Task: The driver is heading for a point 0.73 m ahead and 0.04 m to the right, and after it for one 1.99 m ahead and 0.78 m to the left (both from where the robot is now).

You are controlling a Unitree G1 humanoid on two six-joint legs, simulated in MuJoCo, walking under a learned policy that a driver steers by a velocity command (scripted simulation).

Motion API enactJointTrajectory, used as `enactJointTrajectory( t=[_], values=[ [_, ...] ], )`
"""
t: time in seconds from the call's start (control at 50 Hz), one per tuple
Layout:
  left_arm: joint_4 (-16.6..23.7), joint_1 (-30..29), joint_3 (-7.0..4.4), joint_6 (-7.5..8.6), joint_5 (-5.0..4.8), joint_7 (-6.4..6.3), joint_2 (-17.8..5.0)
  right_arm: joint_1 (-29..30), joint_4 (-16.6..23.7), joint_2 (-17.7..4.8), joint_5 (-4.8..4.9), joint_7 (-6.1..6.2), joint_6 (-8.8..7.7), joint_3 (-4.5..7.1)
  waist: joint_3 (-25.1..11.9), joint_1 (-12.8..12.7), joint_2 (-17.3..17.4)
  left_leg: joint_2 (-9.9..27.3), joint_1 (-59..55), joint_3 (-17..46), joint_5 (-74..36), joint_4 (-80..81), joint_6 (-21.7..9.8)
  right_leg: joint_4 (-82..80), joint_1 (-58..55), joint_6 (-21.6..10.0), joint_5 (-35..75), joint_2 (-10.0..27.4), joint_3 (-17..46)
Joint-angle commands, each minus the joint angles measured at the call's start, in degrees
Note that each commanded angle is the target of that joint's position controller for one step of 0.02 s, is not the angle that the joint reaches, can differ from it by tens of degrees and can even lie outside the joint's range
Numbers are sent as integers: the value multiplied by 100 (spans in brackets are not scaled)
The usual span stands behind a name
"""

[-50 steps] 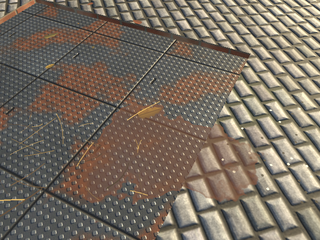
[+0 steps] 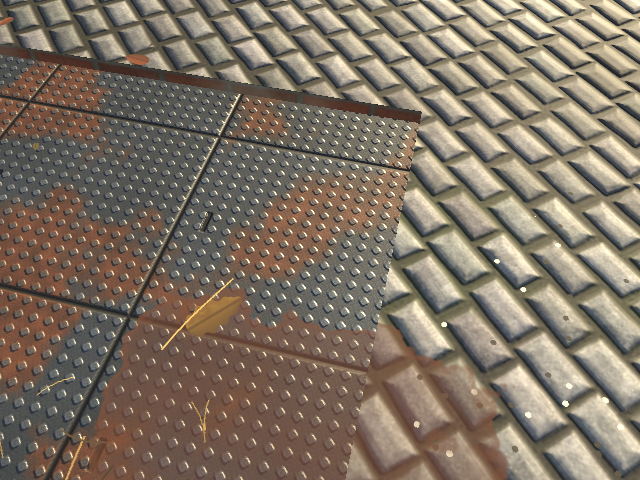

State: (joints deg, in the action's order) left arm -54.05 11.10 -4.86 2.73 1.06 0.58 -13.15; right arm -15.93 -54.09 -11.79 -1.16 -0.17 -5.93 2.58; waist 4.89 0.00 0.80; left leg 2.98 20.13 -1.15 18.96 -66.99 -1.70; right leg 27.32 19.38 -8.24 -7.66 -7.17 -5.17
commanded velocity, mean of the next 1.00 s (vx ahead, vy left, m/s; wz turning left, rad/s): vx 0.26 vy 0.00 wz -0.22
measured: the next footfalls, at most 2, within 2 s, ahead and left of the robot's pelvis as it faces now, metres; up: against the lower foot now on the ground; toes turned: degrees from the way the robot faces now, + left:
left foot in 0.44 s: +0.44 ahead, +0.12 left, -0.05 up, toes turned -9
right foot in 0.86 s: +0.37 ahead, -0.08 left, +0.00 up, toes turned -12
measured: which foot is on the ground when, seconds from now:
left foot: up 0.00-0.42, down 0.44-1.00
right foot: down 0.00-0.46, up 0.48-0.84, down 0.86-1.00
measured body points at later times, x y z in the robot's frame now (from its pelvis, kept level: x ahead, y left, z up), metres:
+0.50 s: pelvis +0.29 +0.05 -0.04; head +0.33 +0.06 +0.41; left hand +0.29 +0.33 -0.18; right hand +0.44 -0.21 -0.14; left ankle +0.40 +0.13 -0.77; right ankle +0.08 -0.04 -0.67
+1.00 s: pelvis +0.35 +0.04 -0.02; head +0.34 +0.04 +0.43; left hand +0.45 +0.25 -0.17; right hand +0.30 -0.19 -0.18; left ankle +0.40 +0.13 -0.77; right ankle +0.33 -0.07 -0.73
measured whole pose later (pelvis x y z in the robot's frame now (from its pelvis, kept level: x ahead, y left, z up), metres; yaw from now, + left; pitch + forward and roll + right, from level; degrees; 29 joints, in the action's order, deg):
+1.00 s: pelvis +0.35 +0.04 -0.02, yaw -11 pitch +0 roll -3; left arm -56.0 13.3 -0.2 -1.0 1.0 -2.4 -8.6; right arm -21.0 -55.9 -10.4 -1.2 0.2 0.1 0.3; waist -0.9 1.2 2.9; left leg 1.5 13.5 -1.3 8.9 -22.3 -1.6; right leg 45.1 21.4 -1.2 -23.6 -2.2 -2.9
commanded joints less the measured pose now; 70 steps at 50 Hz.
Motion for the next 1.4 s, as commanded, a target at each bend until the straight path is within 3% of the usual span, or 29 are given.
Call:
enactJointTrajectory(
  t=[0.02, 0.14, 0.3, 0.38, 0.42, 0.44, 0.46, 0.48, 0.5, 0.54, 0.56, 0.6, 0.72, 0.84, 0.86, 0.88, 0.9, 0.94, 1.02, 1.06, 1.1, 1.14, 1.24, 1.3, 1.32, 1.34, 1.36, 1.38, 1.4],
  values=[
    [115, 591, -115, 126, -88, -51, -568, -316, 389, -405, -177, -20, 140, 98, -592, 90, 118, 270, 926, 304, -84, 543, 172, -1461, -1142, -1071, 1671, 1794, 2224],
    [93, 1042, -137, 175, -112, -30, -811, 941, 982, -550, -115, -83, 316, 144, -313, -116, -224, 254, 1494, 272, -1607, 1905, 445, -1676, -944, -798, 831, 1357, 2091],
    [95, 1688, -65, 209, -4, -154, -730, 2042, 1484, -587, -101, -218, 238, 90, -33, -539, -384, 182, 1812, 340, -2503, 3244, 267, -1201, -1878, -501, 1059, 1392, 2104],
    [105, 1733, -48, 189, 51, -301, -742, 1716, 1366, -584, -56, -189, 97, 79, -62, -550, -417, -107, 686, 256, -2751, 4270, 96, -237, -1884, -130, 1966, 1199, 1996],
    [96, 1644, -61, 180, 68, -312, -845, 771, 1009, -757, -73, -86, -14, 152, -358, -143, -241, -203, -167, 149, -2919, 4815, -40, 1032, -2024, 29, 2641, 982, 1888],
    [129, 1540, -51, 184, -39, -282, -840, -39, 720, -870, -132, -48, -116, 188, -735, 210, 8, -68, -1215, 23, -3975, 5008, -56, 2183, -1623, 146, 2246, 662, 1603],
    [196, 1902, 32, 202, -231, -287, -442, -801, 557, -1252, -249, -61, -203, 246, -1510, 266, 769, 1041, -3098, 725, -7535, 3766, -310, 4074, -123, 340, -638, 200, 1281],
    [8, 2821, 48, 181, -561, -344, -302, -1197, 544, -1282, -122, -153, -136, 258, -2864, 163, 1458, 2461, -4675, 2135, -9771, 2955, -1165, 5877, 973, 563, -3684, -297, 1063],
    [-66, 2763, 35, 137, -458, -391, -627, -1088, 636, -1210, 51, -198, -20, 266, -3156, 260, 991, 2507, -4572, 2589, -8549, 3338, -1507, 6319, 1527, 590, -3291, -10, 1270],
    [152, 1419, 87, 25, -120, -301, -558, 131, 869, -537, 5, -32, 95, 47, -1683, 114, 164, 1843, -2668, 1893, -5849, 4219, -1400, 6130, 1924, 729, -2296, 372, 1010],
    [280, 1007, 87, -53, 59, -222, -509, 65, 795, -433, 24, 28, 86, -39, -1194, 134, 104, 1611, -1838, 1567, -6028, 4424, -1226, 5724, 1660, 725, -2005, 511, 1090],
    [207, 1253, 136, -279, 141, -131, -315, 1, 604, -583, 48, 68, 90, -47, -1001, -160, 361, 1367, -840, 1150, -5821, 4762, -1168, 5298, 971, 753, -1803, 585, 902],
    [196, 953, 258, -499, 81, -201, -107, -181, 327, -582, -50, 34, 108, -113, -1017, -302, 631, 1033, -566, 579, -5348, 4979, -1063, 4055, 771, 663, -1726, 689, 532],
    [118, 623, 365, -511, -5, -274, -40, -494, 130, -615, -46, 86, 413, -114, -643, -182, 825, 953, -176, 954, -1774, 5090, -813, 1667, -235, 455, -1845, 607, 165],
    [88, 660, 380, -441, 2, -285, -69, -562, 99, -573, -40, 110, 462, -124, -450, -234, 663, 918, 167, 1016, -1177, 5111, -595, 766, -656, 370, -1129, 727, 443],
    [130, 489, 319, -364, 69, -302, -419, -792, 116, -370, 1, 119, 488, -167, -280, -7, 84, 594, 493, 838, -577, 4970, -267, 230, -740, 156, -693, 1260, 1456],
    [72, 224, 319, -355, 0, -311, -386, -1063, 93, -275, 53, 89, 549, -161, -261, 306, -868, 66, -193, 197, -192, 4808, -48, 128, 225, -94, -826, 1644, 1866],
    [84, 6, 424, -305, 3, -306, 38, -1123, -135, -276, 33, 69, 604, -134, -232, 272, -409, 112, -1082, 268, -800, 4770, 90, 278, 884, 54, -1556, 1392, 1589],
    [-94, 553, 250, -331, 10, -272, -240, -871, -73, -398, -2, 6, 641, -137, 56, -60, -3, 156, -45, 552, 1539, 4829, -108, 399, 600, -41, -3611, 854, 1180],
    [-120, 836, 147, -306, 10, -233, -428, -478, 120, -300, 28, 0, 635, -161, 332, -292, -235, -82, 717, 351, 1529, 4303, -51, -259, 248, -368, -4342, 1260, 1970],
    [-230, 1019, -17, -276, 49, -277, -725, -227, 256, -119, -84, -28, 579, -140, 201, -401, -925, -322, 875, 60, 156, 2454, -48, -1027, 271, -941, -4849, 2240, 3542],
    [-201, 888, -27, -132, 93, -266, -659, -64, 409, -354, -92, -46, 502, -9, 193, -288, -622, -69, 1532, 549, 597, 1206, -131, -1320, 133, -1137, -4198, 2595, 3978],
    [-334, 568, -87, 53, 104, -265, -631, -440, 237, -172, 62, -95, 336, 14, -195, 18, -636, -109, -158, 140, 205, 3199, 6, -542, 221, -357, -1877, 1713, 1849],
    [-426, 595, -109, -60, 147, -231, -549, -1713, -388, -62, 113, -20, 347, 73, -524, 537, 192, -588, -2207, -627, -808, 4496, 180, 1147, 889, -180, -2123, 1175, 1076],
    [-395, 557, -12, -27, 164, -166, -153, -2245, -553, -214, -8, 11, 277, 105, -628, 746, 1058, 183, -2843, 459, -145, 4783, 90, 3029, 1618, 1, -2257, 787, 493],
    [-269, 484, 147, 40, 219, -96, 432, -2406, -507, -416, -95, 30, 254, 55, -555, 533, 1601, 1272, -2867, 2152, 149, 4589, 29, 5190, 2747, 176, -2749, 605, 240],
    [29, 579, 105, 125, 38, 18, 211, -2400, -426, -1034, -147, 35, 320, 146, -504, 352, 1603, 2090, -2664, 4064, 1475, 5755, -711, 5297, 3556, 177, -2435, 540, 270],
    [227, -83, 103, 153, 88, 65, -12, -1849, -313, -951, -139, 6, 298, 165, 296, 250, 1022, 2240, -2065, 4361, 2379, 6026, -1108, 5811, 4110, 237, -1888, 1021, 316],
    [284, -498, 93, 174, 107, 89, -188, -1344, -115, -755, -87, -23, 231, 115, 585, 246, 370, 1792, -1812, 3394, 1787, 5884, -1024, 5765, 4188, 256, -1242, 1205, 421]
  ],
)
Velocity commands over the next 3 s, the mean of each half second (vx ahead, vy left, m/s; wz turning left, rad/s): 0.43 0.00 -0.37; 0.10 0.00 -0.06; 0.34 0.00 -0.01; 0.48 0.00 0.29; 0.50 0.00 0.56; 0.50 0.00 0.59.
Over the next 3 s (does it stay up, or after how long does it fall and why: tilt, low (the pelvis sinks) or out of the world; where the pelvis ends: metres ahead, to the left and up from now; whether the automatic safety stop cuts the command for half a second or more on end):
stays up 1.29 0.10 -0.03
